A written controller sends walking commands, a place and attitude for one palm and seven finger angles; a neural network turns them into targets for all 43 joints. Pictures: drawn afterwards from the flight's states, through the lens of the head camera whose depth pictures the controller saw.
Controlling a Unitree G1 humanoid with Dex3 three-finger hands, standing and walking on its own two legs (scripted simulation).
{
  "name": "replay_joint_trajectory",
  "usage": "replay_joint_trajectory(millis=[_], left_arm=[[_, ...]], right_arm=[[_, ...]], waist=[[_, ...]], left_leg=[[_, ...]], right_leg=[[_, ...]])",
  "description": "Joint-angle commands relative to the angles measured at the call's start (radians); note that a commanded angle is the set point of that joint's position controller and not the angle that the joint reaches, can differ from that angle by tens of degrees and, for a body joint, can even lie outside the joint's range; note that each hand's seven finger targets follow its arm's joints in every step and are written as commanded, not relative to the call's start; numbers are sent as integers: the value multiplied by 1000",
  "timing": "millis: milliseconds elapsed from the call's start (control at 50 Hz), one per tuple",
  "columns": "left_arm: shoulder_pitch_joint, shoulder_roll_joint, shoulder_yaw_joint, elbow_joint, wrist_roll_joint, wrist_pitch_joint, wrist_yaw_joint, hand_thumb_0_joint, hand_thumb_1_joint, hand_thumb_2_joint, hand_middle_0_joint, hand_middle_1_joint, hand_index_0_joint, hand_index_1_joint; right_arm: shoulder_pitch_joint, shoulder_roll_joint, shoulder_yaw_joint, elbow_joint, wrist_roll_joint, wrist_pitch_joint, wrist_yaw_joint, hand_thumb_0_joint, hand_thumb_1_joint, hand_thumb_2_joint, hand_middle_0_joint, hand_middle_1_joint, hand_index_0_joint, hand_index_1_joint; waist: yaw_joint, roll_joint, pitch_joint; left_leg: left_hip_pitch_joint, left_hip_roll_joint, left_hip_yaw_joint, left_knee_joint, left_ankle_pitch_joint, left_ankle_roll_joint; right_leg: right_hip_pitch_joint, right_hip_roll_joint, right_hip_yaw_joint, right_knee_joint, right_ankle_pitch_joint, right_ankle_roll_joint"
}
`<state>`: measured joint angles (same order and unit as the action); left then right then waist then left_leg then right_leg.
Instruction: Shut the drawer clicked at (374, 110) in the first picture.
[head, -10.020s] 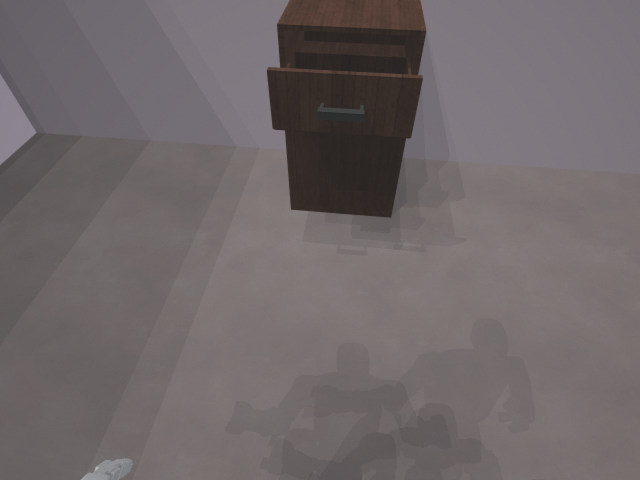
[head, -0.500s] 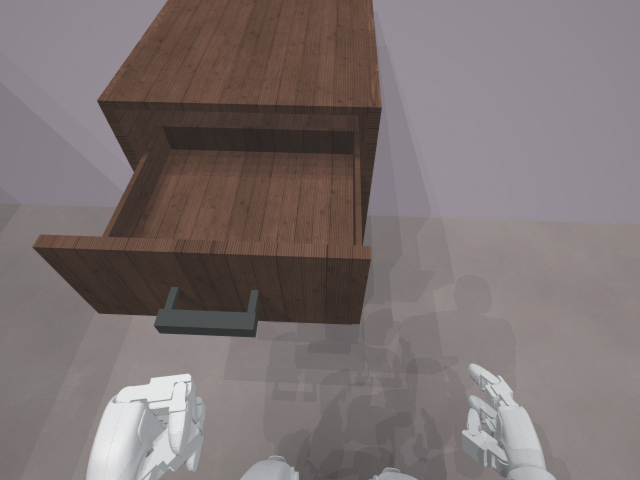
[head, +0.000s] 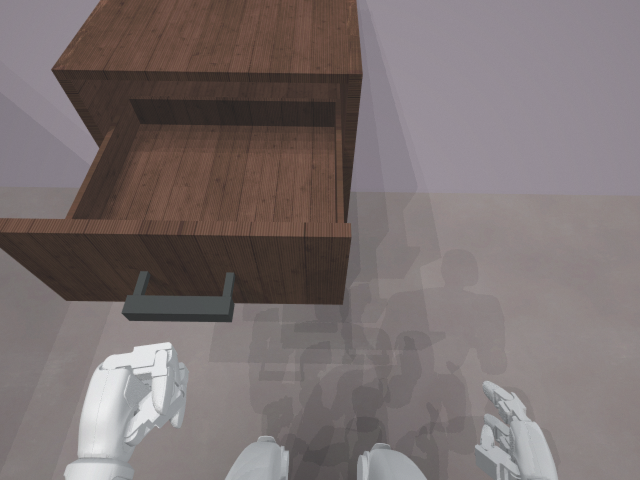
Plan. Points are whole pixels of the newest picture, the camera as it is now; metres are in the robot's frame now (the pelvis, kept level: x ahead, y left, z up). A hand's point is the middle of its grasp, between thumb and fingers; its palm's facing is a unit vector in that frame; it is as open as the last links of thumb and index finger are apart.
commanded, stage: bring the fist close to the handle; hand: left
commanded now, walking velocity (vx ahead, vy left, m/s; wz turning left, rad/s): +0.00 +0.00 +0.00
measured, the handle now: (183, 293) +0.34 +0.19 +0.02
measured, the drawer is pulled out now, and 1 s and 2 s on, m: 0.28 0.28 0.19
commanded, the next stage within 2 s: push the drawer shut in 0.72 s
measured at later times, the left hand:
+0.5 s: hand (193, 368) +0.25 +0.16 +0.01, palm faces -0.02 -1.00 -0.01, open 3.3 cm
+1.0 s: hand (205, 361) +0.26 +0.15 +0.01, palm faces -0.03 -1.00 -0.03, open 3.3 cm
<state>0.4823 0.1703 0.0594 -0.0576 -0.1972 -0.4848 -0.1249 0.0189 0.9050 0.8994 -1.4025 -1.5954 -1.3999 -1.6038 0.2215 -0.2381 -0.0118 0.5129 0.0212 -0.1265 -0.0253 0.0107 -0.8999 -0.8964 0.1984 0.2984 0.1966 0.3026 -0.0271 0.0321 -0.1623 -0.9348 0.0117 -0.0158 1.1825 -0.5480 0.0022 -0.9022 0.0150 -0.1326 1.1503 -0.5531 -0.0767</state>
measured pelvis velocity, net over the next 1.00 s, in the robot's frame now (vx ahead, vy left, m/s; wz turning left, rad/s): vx -0.01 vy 0.03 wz -0.01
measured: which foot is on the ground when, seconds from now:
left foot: down 0.00-1.00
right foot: down 0.00-1.00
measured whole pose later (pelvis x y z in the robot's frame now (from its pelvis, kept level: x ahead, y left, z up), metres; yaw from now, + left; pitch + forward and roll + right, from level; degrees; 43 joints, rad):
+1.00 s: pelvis -0.01 +0.03 -0.02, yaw -1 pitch +21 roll -3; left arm 0.25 0.15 -0.06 0.03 -0.10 -0.44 0.00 0.02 0.91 0.90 -1.40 -1.60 -1.40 -1.60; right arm 0.19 -0.23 0.02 0.47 0.00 -0.04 0.01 0.01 -0.90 -0.90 0.20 0.30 0.20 0.30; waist -0.02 0.04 -0.18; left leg -1.08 -0.01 0.00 1.29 -0.58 0.04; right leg -1.04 -0.01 -0.12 1.24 -0.57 -0.04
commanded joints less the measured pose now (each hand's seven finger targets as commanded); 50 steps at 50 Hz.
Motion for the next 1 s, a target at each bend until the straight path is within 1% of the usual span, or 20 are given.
replay_joint_trajectory(millis=[0,40,60,80,160,240,300,320,360,380,440,540,580,620,660,760,780,880,940,980], left_arm=[[-68,95,45,-159,-11,-65,-11,0,900,900,-1400,-1600,-1400,-1600],[-107,101,49,-163,-11,-66,-5,0,900,900,-1400,-1600,-1400,-1600],[-133,115,61,-170,-6,-69,6,0,900,900,-1400,-1600,-1400,-1600],[-131,94,48,-165,-9,-70,13,0,900,900,-1400,-1600,-1400,-1600],[-161,91,56,-106,-1,-64,36,0,900,900,-1400,-1600,-1400,-1600],[-195,44,-14,-88,11,-52,32,0,900,900,-1400,-1600,-1400,-1600],[-226,48,-26,-71,28,-42,34,0,900,900,-1400,-1600,-1400,-1600],[-243,46,-36,-102,26,-43,37,0,900,900,-1400,-1600,-1400,-1600],[-250,96,11,-139,30,-47,57,0,900,900,-1400,-1600,-1400,-1600],[-230,76,-3,-163,32,-49,65,0,900,900,-1400,-1600,-1400,-1600],[-221,49,-29,-183,41,-51,98,0,900,900,-1400,-1600,-1400,-1600],[-160,-10,-102,-138,67,-20,112,0,900,900,-1400,-1600,-1400,-1600],[-173,-7,-113,-125,81,-9,108,0,900,900,-1400,-1600,-1400,-1600],[-188,-3,-119,-147,87,-9,108,0,900,900,-1400,-1600,-1400,-1600],[-203,44,-75,-178,92,-21,125,0,900,900,-1400,-1600,-1400,-1600],[-211,45,-55,-209,86,-60,158,0,900,900,-1400,-1600,-1400,-1600],[-191,16,-79,-197,87,-61,156,0,900,900,-1400,-1600,-1400,-1600],[-269,1,-123,-120,100,-31,128,0,900,900,-1400,-1600,-1400,-1600],[-316,14,-112,-108,96,-7,116,0,900,900,-1400,-1600,-1400,-1600],[-368,46,-68,-103,88,1,122,0,900,900,-1400,-1600,-1400,-1600]], right_arm=[[-54,-117,-41,-157,-4,-58,-7,0,-900,-900,200,300,200,300],[-55,-120,-40,-160,-6,-60,-8,0,-900,-900,200,300,200,300],[-54,-121,-40,-154,-9,-59,-8,0,-900,-900,200,300,200,300],[-55,-116,-37,-156,-11,-59,-5,0,-900,-900,200,300,200,300],[-53,-122,-37,-147,-14,-50,3,0,-900,-900,200,300,200,300],[-53,-129,-34,-155,-15,-40,15,0,-900,-900,200,300,200,300],[-46,-136,-35,-156,-17,-29,17,0,-900,-900,200,300,200,300],[-47,-134,-34,-165,-18,-26,19,0,-900,-900,200,300,200,300],[-46,-138,-36,-169,-19,-20,16,0,-900,-900,200,300,200,300],[-46,-131,-35,-178,-19,-17,19,0,-900,-900,200,300,200,300],[-45,-124,-31,-183,-21,-9,25,0,-900,-900,200,300,200,300],[-39,-125,-31,-193,-20,11,33,0,-900,-900,200,300,200,300],[-40,-129,-30,-196,-19,19,31,0,-900,-900,200,300,200,300],[-44,-126,-29,-205,-19,23,29,0,-900,-900,200,300,200,300],[-41,-125,-29,-203,-22,26,23,0,-900,-900,200,300,200,300],[-39,-111,-26,-195,-29,26,24,0,-900,-900,200,300,200,300],[-44,-108,-25,-194,-27,27,28,0,-900,-900,200,300,200,300],[-39,-123,-24,-179,-26,33,28,0,-900,-900,200,300,200,300],[-41,-127,-25,-184,-22,39,23,0,-900,-900,200,300,200,300],[-38,-128,-24,-177,-22,43,17,0,-900,-900,200,300,200,300]], waist=[[-12,-34,-208],[-7,-35,-238],[-3,-8,-251],[-1,-7,-259],[0,-24,-263],[-10,3,-272],[-13,-9,-284],[-9,0,-300],[7,5,-324],[14,19,-347],[13,27,-339],[-8,-27,-287],[-19,-35,-262],[-13,-24,-260],[1,-3,-279],[7,14,-309],[3,26,-306],[-31,-2,-266],[-27,-12,-286],[-21,-9,-306]], left_leg=[[28,-11,-11,-94,223,31],[29,-11,-12,-91,234,32],[37,-10,-14,-90,249,32],[39,-12,-13,-90,253,31],[27,-10,-20,-84,262,30],[43,-11,-28,-83,252,28],[47,-8,-36,-76,267,27],[55,-8,-40,-80,263,27],[72,-6,-44,-87,283,25],[96,-7,-44,-97,300,22],[119,-4,-53,-106,309,16],[95,0,-63,-111,283,13],[83,1,-65,-110,258,15],[77,-4,-66,-114,230,15],[88,-4,-66,-111,255,12],[110,-4,-64,-101,300,8],[118,-3,-63,-101,303,7],[87,-2,-69,-93,250,13],[77,-7,-62,-91,242,18],[77,-9,-56,-89,253,20]], right_leg=[[191,-32,185,-197,225,66],[190,-28,175,-176,231,63],[181,-24,165,-161,244,57],[178,-24,160,-154,254,58],[144,-15,133,-123,257,53],[87,-14,110,-99,246,50],[58,-11,98,-77,253,47],[60,-11,96,-74,244,46],[67,-7,94,-68,249,43],[76,-8,89,-64,258,41],[53,-6,78,-61,245,41],[30,-5,65,-65,224,44],[12,-4,66,-69,205,44],[14,-6,69,-72,180,42],[20,-4,74,-63,193,38],[25,-2,75,-55,221,36],[20,-2,74,-56,226,37],[-4,-3,75,-68,197,40],[22,-6,80,-75,207,42],[43,-5,87,-76,223,42]])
